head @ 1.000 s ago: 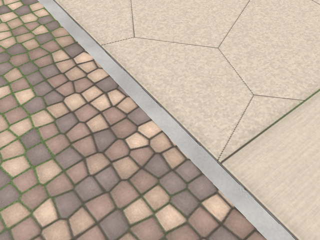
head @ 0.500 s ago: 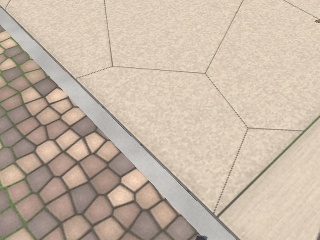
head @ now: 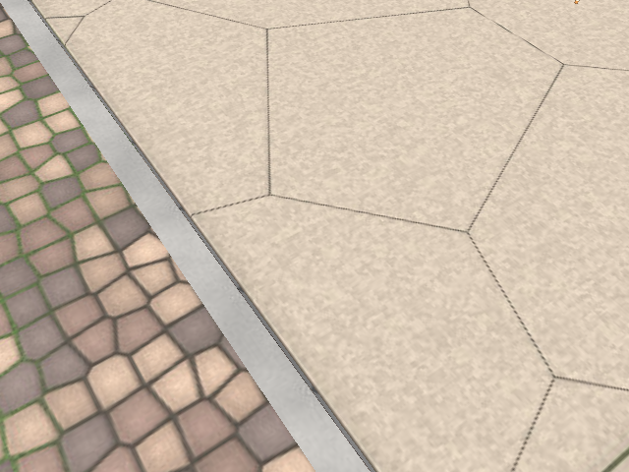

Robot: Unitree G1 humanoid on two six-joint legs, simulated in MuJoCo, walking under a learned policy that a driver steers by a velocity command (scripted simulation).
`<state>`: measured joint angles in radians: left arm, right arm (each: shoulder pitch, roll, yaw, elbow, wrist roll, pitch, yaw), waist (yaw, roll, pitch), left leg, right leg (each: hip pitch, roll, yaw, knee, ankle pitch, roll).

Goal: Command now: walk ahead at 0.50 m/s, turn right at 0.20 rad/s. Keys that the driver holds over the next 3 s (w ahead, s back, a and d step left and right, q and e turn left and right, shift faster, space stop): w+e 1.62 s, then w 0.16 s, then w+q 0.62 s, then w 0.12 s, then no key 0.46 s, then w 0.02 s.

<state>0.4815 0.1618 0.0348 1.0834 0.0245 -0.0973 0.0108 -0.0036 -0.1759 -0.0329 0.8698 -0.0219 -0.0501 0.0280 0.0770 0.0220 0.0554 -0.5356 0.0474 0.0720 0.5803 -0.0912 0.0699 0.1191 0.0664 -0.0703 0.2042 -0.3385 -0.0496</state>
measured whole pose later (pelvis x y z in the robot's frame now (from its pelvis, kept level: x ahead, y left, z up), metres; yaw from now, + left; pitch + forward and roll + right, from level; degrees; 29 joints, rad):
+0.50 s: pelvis +0.26 +0.01 +0.00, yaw -15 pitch +0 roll +1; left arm 0.06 0.19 0.05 0.87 0.03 -0.01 -0.06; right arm 0.43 -0.17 -0.04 1.02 -0.02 -0.10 -0.03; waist -0.04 -0.03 0.06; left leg 0.09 -0.02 0.32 0.24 -0.33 0.03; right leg -0.60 -0.07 -0.11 0.70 -0.04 -0.10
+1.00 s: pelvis +0.50 -0.10 +0.01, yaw -33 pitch +2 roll +0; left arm 0.42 0.25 0.07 0.91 0.00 -0.05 0.00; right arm 0.05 -0.25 -0.04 0.76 -0.04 -0.02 0.03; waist 0.08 0.04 0.04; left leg -0.68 0.10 -0.03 0.78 -0.07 -0.05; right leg -0.01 0.15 0.12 0.26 -0.26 -0.13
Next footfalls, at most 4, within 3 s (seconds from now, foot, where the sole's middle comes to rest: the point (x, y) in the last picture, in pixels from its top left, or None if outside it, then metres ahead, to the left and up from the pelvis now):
0.04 left None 0.19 0.10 -0.77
0.60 right None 0.43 -0.11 -0.77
1.14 left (412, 325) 0.81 -0.14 -0.77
1.68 right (561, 332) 0.81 -0.49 -0.77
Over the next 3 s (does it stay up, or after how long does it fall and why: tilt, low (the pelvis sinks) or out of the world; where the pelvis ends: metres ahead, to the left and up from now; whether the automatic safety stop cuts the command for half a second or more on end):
stays up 1.16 -0.82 0.01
